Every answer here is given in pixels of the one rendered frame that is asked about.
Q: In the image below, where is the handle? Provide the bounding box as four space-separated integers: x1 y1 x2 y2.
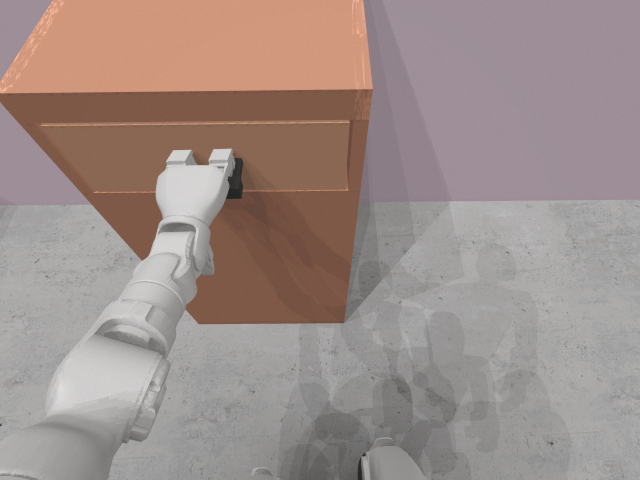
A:
226 158 243 199

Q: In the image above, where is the left robot upper arm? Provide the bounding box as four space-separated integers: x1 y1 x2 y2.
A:
0 334 171 480

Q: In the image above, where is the robot right thigh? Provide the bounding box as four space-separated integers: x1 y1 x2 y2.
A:
361 446 426 480

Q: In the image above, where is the robot left hand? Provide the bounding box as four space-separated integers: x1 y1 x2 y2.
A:
156 149 235 276

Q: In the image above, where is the left robot forearm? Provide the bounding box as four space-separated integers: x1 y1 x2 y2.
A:
44 216 211 416

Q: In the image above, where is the drawer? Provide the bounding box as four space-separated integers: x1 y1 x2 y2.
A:
41 120 350 191

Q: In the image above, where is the left robot shin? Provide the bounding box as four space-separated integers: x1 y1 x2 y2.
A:
251 467 274 477

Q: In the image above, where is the cabinet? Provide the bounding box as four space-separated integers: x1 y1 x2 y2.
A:
0 0 373 324

